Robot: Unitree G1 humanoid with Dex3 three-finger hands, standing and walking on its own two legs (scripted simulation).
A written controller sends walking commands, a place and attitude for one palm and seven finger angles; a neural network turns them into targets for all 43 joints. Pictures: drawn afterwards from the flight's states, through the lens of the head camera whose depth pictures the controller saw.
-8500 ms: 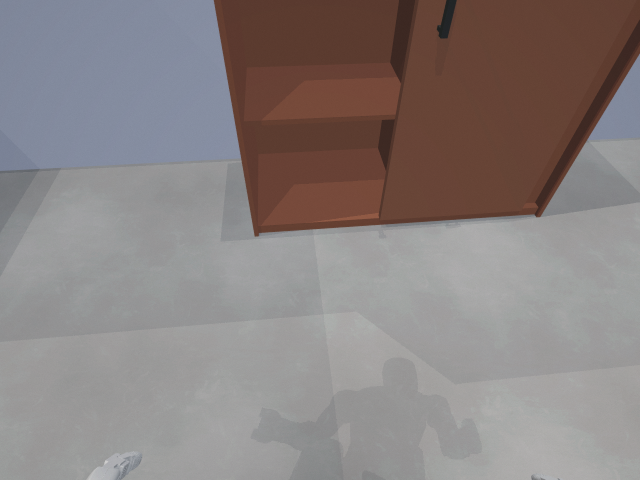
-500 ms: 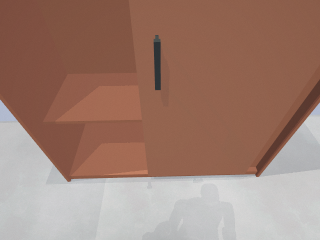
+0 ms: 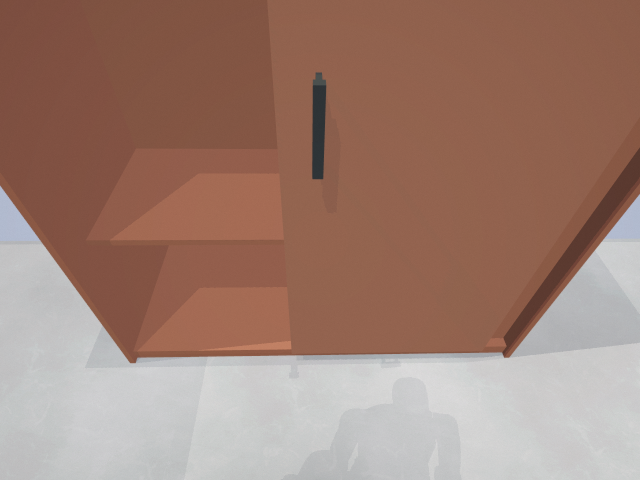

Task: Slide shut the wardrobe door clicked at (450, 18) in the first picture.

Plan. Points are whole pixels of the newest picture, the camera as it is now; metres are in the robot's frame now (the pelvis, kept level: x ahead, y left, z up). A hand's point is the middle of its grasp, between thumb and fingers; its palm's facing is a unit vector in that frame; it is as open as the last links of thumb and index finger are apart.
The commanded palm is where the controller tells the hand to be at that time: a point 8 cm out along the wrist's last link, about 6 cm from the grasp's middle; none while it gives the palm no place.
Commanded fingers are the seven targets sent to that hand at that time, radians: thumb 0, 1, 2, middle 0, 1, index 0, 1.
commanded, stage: look again from close up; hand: right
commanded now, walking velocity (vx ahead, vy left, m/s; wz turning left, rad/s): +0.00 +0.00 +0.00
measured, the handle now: (318, 127) +0.63 +0.04 +0.13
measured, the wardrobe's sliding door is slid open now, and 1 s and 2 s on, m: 0.53 0.53 0.53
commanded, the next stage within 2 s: shuffle to correct the standing spot in 0.88 s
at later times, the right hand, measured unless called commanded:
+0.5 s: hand out of the picture -0.03 -0.14 -0.18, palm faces +0.06 +0.99 -0.15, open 7.4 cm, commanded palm none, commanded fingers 0.00 -0.90 -0.90 0.20 0.30 0.20 0.30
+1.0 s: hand out of the picture +0.00 -0.14 -0.18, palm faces +0.05 +0.99 -0.16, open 7.4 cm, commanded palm none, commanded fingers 0.00 -0.90 -0.90 0.20 0.30 0.20 0.30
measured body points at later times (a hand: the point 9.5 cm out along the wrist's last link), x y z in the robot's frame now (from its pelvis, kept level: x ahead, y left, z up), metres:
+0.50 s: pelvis +0.01 +0.01 +0.00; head +0.01 +0.01 +0.45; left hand -0.02 +0.22 -0.16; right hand -0.03 -0.19 -0.16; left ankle +0.02 +0.14 -0.74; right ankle +0.07 -0.06 -0.74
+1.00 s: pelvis +0.02 +0.02 +0.00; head +0.04 +0.01 +0.45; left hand +0.02 +0.24 -0.16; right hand +0.00 -0.19 -0.16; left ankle +0.02 +0.14 -0.74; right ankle +0.07 -0.06 -0.74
